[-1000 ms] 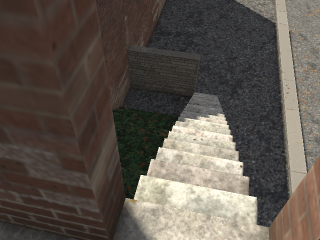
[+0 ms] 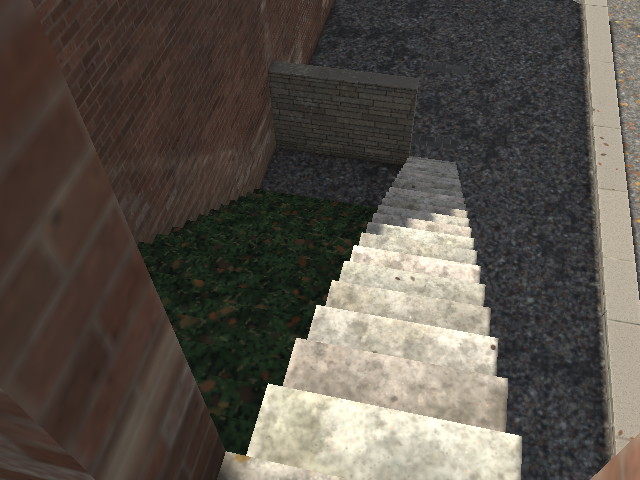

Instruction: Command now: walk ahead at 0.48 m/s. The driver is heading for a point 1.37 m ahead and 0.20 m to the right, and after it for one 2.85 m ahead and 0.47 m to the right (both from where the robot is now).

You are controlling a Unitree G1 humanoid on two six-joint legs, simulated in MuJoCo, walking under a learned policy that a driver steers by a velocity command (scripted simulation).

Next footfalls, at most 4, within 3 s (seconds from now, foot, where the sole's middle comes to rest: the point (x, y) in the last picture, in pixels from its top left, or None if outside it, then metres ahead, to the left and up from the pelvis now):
0.10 left None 0.21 0.05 -0.77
0.54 right None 0.32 -0.12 -0.77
1.10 left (306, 438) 0.60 0.12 -0.96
1.64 right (413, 395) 0.81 -0.16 -1.16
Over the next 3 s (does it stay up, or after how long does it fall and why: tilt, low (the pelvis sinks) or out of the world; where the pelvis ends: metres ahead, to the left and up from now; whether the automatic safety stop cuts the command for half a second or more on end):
stays up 0.82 -0.16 -0.39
